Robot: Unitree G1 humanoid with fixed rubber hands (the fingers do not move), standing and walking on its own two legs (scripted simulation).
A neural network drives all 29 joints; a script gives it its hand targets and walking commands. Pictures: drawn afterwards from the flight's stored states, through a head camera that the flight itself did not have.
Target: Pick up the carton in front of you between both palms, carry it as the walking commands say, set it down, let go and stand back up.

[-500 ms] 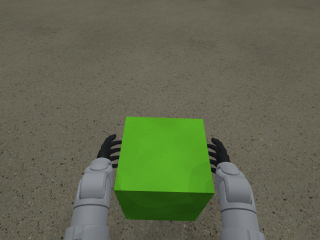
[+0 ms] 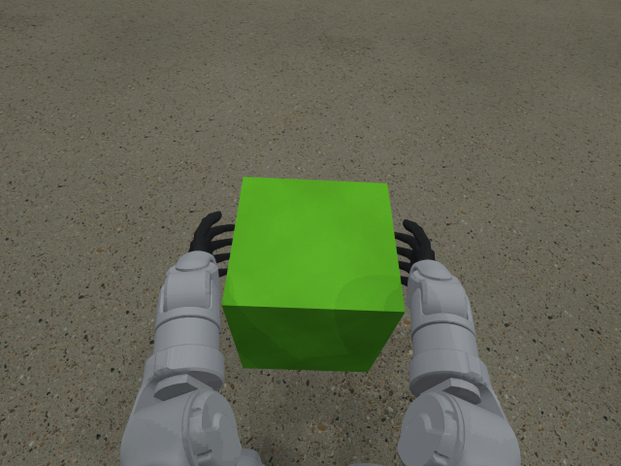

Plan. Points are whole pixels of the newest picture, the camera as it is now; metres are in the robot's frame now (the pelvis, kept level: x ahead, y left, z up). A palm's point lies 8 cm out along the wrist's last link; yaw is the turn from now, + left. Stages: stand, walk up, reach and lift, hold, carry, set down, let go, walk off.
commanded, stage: set down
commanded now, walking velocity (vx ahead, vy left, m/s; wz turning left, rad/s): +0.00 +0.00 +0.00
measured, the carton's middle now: (310, 281) +0.38 +0.02 -0.03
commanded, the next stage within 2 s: none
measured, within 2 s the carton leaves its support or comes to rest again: neither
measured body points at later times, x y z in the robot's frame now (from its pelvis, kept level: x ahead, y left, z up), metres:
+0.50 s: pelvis +0.00 -0.01 -0.10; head +0.24 +0.02 +0.28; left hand +0.41 +0.20 -0.18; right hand +0.45 -0.10 -0.18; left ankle +0.08 +0.11 -0.73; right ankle +0.05 -0.11 -0.73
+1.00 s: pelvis -0.03 +0.00 -0.22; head +0.26 +0.02 +0.12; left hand +0.43 +0.23 -0.32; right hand +0.50 -0.07 -0.32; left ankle +0.08 +0.12 -0.73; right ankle +0.04 -0.11 -0.73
